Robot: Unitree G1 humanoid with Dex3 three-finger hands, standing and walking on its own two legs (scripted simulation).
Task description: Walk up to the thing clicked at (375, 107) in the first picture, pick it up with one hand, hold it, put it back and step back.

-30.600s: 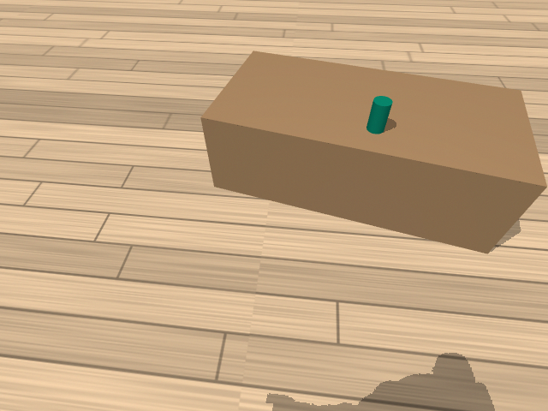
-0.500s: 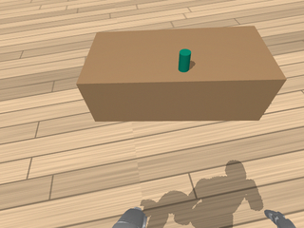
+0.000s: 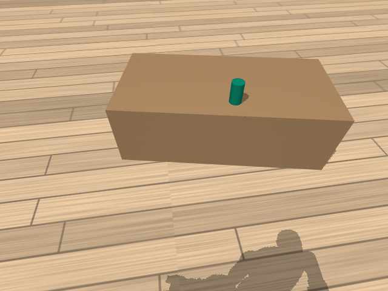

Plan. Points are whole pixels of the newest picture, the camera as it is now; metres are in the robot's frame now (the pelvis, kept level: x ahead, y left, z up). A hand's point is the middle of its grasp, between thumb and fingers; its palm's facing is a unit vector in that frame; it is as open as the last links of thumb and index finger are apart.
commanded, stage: step back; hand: right
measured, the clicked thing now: (236, 92) +1.12 -0.22 -0.28
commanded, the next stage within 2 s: stand in 0.58 s
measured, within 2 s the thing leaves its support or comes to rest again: neither
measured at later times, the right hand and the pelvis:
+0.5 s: hand out of the picture +0.16 -0.23 -0.16, palm faces -0.07 +0.93 -0.36, open 7.4 cm; pelvis +0.06 +0.02 -0.01, yaw +1 degrees
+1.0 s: hand out of the picture +0.15 -0.21 -0.14, palm faces +0.01 +0.94 -0.34, open 7.4 cm; pelvis +0.06 +0.04 +0.01, yaw -1 degrees
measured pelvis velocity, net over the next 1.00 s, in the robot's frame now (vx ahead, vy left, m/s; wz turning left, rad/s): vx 0.06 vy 0.04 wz -0.01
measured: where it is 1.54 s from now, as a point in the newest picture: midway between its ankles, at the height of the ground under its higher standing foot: outside the picture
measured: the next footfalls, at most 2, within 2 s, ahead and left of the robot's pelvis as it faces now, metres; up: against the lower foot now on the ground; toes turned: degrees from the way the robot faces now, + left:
right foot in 0.04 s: +0.08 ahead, -0.11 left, +0.00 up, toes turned -2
left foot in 0.42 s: +0.16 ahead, +0.16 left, +0.00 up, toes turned +2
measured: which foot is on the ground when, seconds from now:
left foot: down 0.00-0.08, up 0.10-0.40, down 0.42-1.00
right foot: up 0.00-0.02, down 0.04-1.00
